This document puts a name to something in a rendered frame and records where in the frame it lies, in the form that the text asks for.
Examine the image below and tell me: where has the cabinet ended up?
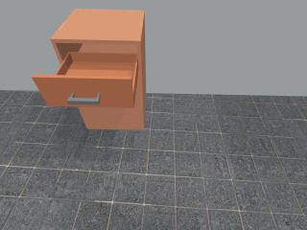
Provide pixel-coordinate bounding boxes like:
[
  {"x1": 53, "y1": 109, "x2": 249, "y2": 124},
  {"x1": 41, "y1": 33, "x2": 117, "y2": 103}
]
[{"x1": 50, "y1": 9, "x2": 147, "y2": 130}]

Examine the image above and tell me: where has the drawer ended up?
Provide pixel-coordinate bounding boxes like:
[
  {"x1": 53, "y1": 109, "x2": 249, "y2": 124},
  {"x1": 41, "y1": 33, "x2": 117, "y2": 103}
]
[{"x1": 32, "y1": 52, "x2": 139, "y2": 108}]

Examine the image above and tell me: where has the handle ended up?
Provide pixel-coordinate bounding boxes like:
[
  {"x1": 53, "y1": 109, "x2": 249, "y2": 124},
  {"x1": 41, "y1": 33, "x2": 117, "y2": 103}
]
[{"x1": 67, "y1": 93, "x2": 101, "y2": 105}]

